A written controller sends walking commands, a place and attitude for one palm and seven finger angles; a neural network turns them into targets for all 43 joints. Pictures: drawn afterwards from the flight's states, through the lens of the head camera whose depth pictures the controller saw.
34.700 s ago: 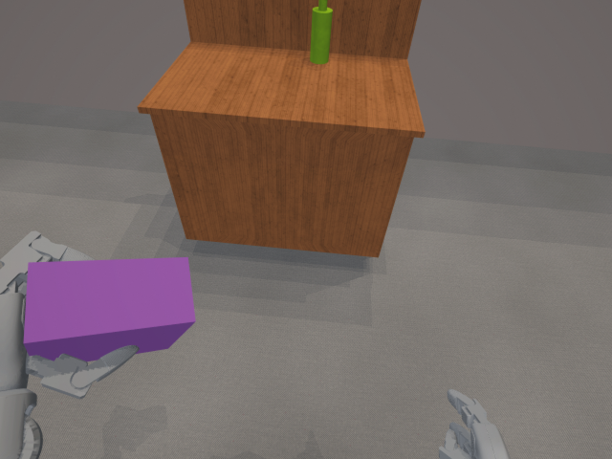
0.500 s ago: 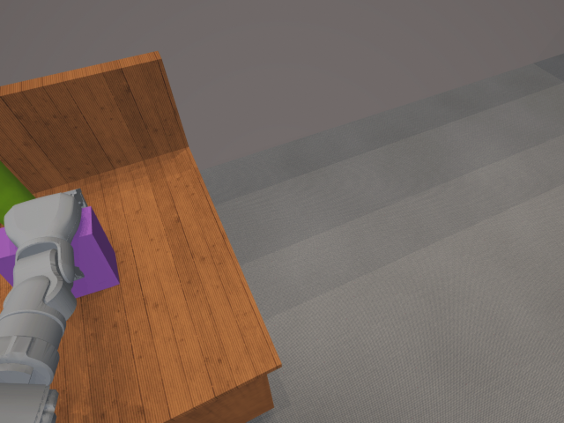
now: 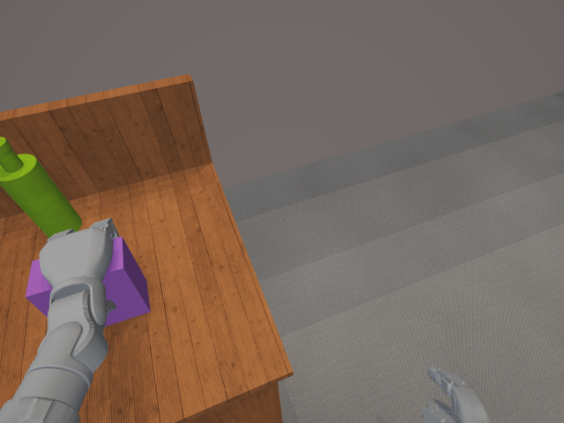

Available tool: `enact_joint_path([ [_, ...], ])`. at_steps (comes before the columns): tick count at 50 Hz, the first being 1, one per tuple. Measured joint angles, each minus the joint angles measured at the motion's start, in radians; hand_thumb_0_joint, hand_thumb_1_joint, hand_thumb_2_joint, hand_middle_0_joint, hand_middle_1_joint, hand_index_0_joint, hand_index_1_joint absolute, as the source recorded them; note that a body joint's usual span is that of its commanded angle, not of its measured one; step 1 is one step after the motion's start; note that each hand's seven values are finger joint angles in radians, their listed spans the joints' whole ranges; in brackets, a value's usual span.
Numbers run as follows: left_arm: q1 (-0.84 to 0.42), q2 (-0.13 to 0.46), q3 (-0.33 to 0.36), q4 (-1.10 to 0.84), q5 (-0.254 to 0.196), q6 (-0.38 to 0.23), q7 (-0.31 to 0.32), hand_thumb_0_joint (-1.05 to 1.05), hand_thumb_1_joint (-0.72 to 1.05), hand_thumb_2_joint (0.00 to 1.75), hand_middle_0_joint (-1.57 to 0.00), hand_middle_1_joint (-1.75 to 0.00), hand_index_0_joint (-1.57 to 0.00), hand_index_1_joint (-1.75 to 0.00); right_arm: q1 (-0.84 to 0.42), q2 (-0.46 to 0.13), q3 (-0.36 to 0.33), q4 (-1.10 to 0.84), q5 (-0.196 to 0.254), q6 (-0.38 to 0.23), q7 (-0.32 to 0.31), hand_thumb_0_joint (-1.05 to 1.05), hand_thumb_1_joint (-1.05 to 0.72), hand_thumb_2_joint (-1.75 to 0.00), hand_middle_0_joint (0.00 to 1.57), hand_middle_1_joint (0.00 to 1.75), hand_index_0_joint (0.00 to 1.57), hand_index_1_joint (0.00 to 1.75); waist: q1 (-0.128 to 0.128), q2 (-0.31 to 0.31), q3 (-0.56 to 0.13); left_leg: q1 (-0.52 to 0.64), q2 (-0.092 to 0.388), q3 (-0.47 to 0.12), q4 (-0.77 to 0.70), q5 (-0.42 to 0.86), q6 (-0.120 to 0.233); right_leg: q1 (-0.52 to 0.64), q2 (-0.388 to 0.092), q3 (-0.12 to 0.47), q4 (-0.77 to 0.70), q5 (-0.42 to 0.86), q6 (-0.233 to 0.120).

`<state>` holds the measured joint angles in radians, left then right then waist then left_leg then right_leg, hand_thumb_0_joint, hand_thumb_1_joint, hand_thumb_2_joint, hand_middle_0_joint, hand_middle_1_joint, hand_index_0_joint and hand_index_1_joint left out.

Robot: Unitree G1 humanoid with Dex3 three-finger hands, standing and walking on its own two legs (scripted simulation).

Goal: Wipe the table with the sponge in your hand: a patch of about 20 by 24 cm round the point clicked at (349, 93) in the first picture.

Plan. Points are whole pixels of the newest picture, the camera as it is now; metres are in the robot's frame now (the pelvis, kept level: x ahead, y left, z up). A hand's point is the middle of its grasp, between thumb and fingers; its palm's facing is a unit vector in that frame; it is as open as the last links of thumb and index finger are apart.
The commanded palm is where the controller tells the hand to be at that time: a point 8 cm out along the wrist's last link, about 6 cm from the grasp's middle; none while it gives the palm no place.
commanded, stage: wipe back along the middle lane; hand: left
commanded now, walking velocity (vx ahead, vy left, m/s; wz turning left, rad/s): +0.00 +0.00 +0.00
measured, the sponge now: (101, 295) +0.30 +0.33 -0.03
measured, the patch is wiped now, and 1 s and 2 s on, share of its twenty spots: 0.45 0.70 0.85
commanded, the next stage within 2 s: slide across to the third lane in 0.90 s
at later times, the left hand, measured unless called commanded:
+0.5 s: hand (100, 302) +0.26 +0.29 +0.03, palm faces -0.01 -0.04 -1.00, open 10.7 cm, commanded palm +0.22 +0.27 +0.05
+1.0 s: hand (107, 328) +0.23 +0.27 +0.03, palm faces -0.01 -0.05 -1.00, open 10.7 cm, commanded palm +0.19 +0.25 +0.06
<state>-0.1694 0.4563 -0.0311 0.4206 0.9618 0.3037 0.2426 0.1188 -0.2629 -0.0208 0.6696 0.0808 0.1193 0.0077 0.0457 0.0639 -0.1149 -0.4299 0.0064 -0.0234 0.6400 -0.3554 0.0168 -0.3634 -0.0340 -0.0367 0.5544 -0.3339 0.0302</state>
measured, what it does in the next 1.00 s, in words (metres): stands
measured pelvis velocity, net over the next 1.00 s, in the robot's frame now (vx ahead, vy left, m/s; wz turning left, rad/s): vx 0.00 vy -0.02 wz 0.00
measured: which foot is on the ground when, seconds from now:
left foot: down 0.00-1.00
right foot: down 0.00-1.00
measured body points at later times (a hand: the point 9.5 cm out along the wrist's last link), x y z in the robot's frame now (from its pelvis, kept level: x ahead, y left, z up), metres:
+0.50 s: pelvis +0.00 -0.01 +0.00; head +0.02 -0.03 +0.45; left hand +0.26 +0.29 +0.08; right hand +0.19 -0.24 -0.11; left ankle -0.03 +0.11 -0.73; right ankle -0.04 -0.15 -0.73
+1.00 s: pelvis +0.00 -0.02 +0.00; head +0.00 -0.05 +0.45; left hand +0.22 +0.26 +0.08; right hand +0.22 -0.24 -0.10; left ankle -0.03 +0.11 -0.73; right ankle -0.04 -0.15 -0.73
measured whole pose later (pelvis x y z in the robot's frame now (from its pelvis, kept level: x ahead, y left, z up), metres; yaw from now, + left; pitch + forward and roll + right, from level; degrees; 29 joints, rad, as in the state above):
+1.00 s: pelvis +0.00 -0.02 +0.00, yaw +0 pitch +4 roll -1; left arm 0.18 0.37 -0.08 0.07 0.97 0.37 0.25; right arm 0.09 -0.26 -0.01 0.65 0.07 0.08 0.01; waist 0.08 0.08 -0.10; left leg -0.33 0.02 -0.03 0.60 -0.35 -0.01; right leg -0.29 -0.02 -0.04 0.57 -0.36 0.01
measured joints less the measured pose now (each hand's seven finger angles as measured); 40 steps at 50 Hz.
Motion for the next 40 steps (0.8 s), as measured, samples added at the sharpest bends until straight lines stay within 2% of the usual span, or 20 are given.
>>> enact_joint_path([
  [6,0.03,-0.012,-0.013,-0.046,0.003,0.027,-0.01,-0.01,-0.52,1.07,-0.58,-1.39,-0.61,-1.39,-0.005,0.004,0.008,-0.009,-0.001,-0.005,-0.001,0.0,-0.91,-0.9,0.2,0.3,0.2,0.3,0.005,-0.001,0.006,0.015,-0.002,-0.003,-0.004,0.001,-0.001,0.015,-0.002,-0.004,0.0,-0.003,-0.003],
  [17,0.173,-0.031,-0.011,-0.182,-0.005,0.032,0.001,-0.01,-0.52,1.07,-0.58,-1.39,-0.61,-1.4,0.009,0.002,0.006,-0.005,-0.006,-0.017,0.004,0.01,-0.91,-0.9,0.2,0.3,0.2,0.3,0.008,0.011,0.005,0.047,0.001,0.002,-0.014,-0.004,-0.004,0.041,0.0,0.003,-0.004,-0.008,0.0],
  [29,0.236,-0.058,-0.033,-0.251,0.005,0.07,0.006,-0.01,-0.51,1.07,-0.58,-1.39,-0.6,-1.4,-0.005,0.0,0.002,-0.007,-0.007,-0.03,0.001,0.01,-0.91,-0.9,0.2,0.3,0.2,0.3,0.018,0.015,0.013,0.069,0.003,0.0,-0.025,0.001,-0.013,0.054,0.003,0.001,0.004,-0.013,-0.007],
  [40,0.319,-0.077,-0.041,-0.325,0.005,0.069,0.008,-0.01,-0.51,1.06,-0.58,-1.39,-0.6,-1.4,-0.022,0.005,0.006,-0.018,-0.008,-0.039,0.003,0.01,-0.91,-0.9,0.2,0.3,0.2,0.3,0.029,0.019,0.01,0.089,0.008,-0.001,-0.033,0.003,-0.021,0.068,0.007,0.0,0.011,-0.02,-0.014],
])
